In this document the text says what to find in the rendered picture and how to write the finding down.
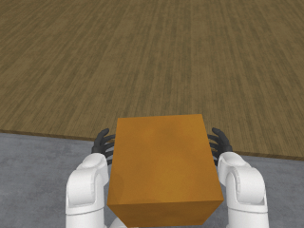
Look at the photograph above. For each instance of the left robot hand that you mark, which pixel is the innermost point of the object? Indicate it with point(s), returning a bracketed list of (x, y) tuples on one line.
[(100, 146)]

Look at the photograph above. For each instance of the robot right forearm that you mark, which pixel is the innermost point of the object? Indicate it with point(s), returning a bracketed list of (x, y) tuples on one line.
[(245, 192)]

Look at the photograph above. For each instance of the right robot hand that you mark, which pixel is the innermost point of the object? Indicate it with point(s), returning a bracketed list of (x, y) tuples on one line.
[(222, 144)]

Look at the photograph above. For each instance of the left robot thigh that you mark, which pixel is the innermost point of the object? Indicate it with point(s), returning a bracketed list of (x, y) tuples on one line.
[(117, 223)]

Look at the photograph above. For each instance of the robot left forearm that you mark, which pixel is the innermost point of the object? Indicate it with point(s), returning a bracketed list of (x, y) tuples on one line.
[(85, 195)]

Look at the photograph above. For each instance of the carton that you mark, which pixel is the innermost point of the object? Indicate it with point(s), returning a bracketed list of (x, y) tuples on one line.
[(163, 172)]

